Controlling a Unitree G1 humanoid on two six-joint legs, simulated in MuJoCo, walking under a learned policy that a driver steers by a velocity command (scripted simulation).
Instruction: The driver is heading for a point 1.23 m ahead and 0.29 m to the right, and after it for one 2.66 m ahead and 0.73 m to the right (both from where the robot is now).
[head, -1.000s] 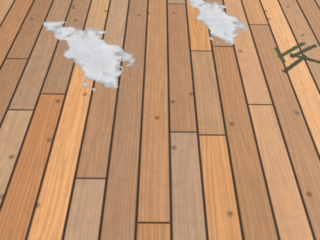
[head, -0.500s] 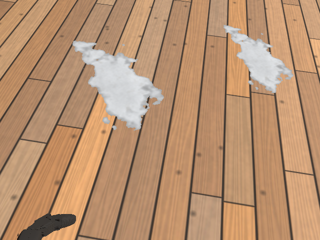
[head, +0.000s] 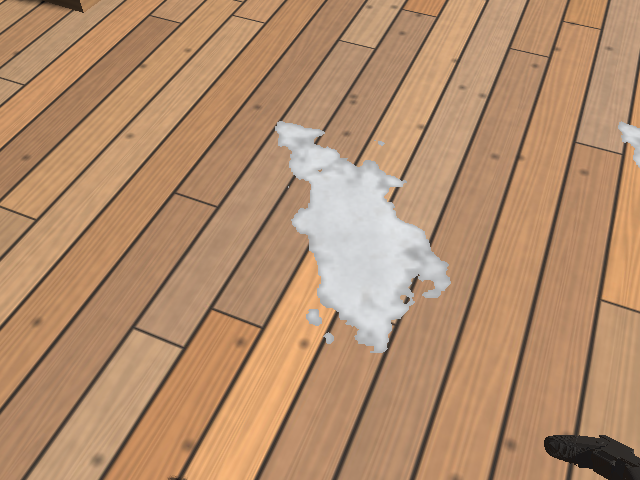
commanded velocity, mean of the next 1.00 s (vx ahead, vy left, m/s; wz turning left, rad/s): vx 0.21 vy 0.00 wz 0.01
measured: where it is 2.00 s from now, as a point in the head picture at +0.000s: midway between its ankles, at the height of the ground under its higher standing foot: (350, 443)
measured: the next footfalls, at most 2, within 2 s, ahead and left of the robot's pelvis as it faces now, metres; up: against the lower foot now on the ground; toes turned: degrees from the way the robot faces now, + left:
left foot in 0.06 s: +0.20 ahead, +0.13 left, +0.00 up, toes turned +1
right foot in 0.50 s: +0.40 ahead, -0.10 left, +0.00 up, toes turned -1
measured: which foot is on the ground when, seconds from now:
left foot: up 0.00-0.04, down 0.06-0.52, up 0.54-0.74, down 0.76-1.00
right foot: down 0.00-0.06, up 0.08-0.48, down 0.50-1.00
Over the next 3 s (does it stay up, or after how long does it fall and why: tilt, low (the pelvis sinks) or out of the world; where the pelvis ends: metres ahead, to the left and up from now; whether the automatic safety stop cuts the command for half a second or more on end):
stays up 1.08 -0.07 0.01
